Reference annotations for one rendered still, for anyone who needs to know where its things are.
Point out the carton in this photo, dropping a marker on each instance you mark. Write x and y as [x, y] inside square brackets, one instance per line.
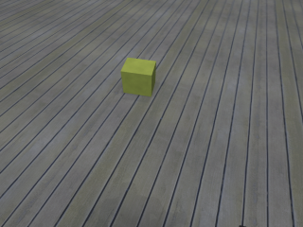
[138, 76]

